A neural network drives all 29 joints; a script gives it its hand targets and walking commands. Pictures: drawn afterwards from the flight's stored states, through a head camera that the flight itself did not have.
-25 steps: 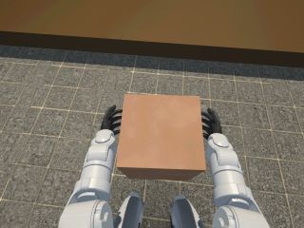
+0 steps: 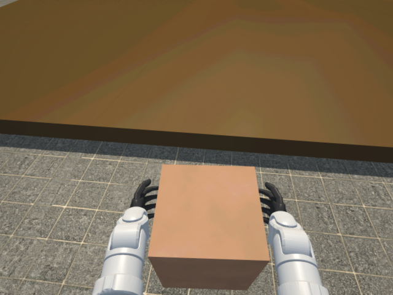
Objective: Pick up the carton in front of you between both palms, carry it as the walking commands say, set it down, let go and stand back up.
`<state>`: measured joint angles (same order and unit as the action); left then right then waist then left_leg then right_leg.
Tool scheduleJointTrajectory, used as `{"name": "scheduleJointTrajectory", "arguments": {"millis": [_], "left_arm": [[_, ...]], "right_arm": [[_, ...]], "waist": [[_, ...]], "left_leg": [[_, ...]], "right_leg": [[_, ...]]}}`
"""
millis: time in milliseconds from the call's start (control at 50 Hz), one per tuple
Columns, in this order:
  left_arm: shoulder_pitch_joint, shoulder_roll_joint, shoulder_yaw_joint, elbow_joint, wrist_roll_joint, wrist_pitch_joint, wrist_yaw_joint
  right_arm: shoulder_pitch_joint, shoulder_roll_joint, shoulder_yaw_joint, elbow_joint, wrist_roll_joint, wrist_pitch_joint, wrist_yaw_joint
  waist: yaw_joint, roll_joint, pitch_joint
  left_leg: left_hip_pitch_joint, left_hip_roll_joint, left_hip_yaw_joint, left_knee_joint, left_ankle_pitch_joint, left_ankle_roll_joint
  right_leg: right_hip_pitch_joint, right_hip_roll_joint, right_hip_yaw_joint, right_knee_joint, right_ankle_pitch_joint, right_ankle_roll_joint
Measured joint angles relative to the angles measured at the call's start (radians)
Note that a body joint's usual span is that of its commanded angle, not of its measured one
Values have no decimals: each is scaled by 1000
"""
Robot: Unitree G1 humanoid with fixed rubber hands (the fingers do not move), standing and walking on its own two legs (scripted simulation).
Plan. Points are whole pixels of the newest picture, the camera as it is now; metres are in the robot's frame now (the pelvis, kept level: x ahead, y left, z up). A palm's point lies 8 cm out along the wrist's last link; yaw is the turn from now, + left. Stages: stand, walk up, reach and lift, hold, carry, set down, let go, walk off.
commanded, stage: reach and lift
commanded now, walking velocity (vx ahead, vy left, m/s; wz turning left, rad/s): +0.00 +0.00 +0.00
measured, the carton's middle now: (206, 230) +0.29 +0.00 -0.06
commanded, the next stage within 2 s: hold in 0.98 s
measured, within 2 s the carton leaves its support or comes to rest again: neither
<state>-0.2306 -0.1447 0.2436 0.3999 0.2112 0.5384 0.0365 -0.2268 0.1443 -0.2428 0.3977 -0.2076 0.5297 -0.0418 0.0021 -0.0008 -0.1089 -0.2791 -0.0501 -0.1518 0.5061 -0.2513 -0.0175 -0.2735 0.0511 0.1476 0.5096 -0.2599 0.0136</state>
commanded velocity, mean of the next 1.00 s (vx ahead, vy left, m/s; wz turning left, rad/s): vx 0.00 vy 0.00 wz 0.00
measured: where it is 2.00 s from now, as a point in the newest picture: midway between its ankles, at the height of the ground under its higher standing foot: outside the picture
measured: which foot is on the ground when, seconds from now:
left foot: down 0.00-1.00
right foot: down 0.00-1.00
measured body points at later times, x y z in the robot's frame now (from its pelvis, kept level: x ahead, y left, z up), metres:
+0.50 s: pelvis -0.01 +0.00 +0.00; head -0.04 +0.00 +0.45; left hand +0.30 +0.15 +0.02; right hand +0.30 -0.15 +0.02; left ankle +0.01 +0.13 -0.74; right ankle +0.01 -0.13 -0.74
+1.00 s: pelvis +0.00 +0.00 +0.01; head -0.03 +0.00 +0.46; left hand +0.30 +0.15 +0.03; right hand +0.30 -0.15 +0.03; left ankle +0.01 +0.13 -0.74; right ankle +0.01 -0.13 -0.74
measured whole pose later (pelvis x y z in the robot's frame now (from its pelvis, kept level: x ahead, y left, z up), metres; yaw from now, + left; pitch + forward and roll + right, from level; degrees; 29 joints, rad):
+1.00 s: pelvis +0.00 +0.00 +0.01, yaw +0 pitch -5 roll +0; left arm -0.23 -0.14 0.21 0.27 0.26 0.70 0.01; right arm -0.23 0.15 -0.21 0.27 -0.26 0.69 -0.01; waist 0.00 0.00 -0.01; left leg -0.09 -0.04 -0.14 0.38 -0.20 -0.01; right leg -0.08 0.04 0.14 0.38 -0.21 0.01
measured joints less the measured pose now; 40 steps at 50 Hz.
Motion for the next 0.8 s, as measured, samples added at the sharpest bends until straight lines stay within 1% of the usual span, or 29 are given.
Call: {"name": "scheduleJointTrajectory", "arguments": {"millis": [100,200,380,520,800], "left_arm": [[-31,-6,20,9,45,56,-19],[-66,-11,44,18,70,74,-31],[-96,-8,49,2,72,80,-34],[-78,-13,43,-24,71,91,-36],[-18,-4,-17,-96,55,132,-31]], "right_arm": [[-34,7,-24,10,-46,57,22],[-69,14,-49,18,-71,76,32],[-99,14,-53,5,-75,79,35],[-82,17,-47,-21,-74,91,38],[-23,5,12,-91,-57,132,36]], "waist": [[-1,-1,35],[0,-2,73],[1,-1,103],[-1,-1,100],[-1,-2,98]], "left_leg": [[71,2,2,-29,15,1],[79,3,5,-20,19,0],[79,3,8,-26,28,0],[106,5,9,-56,35,2],[165,10,10,-110,42,4]], "right_leg": [[69,-2,1,-27,14,-1],[77,-1,1,-18,18,0],[78,-3,-1,-24,28,2],[104,-7,-2,-55,36,1],[163,-11,-4,-108,41,-1]]}}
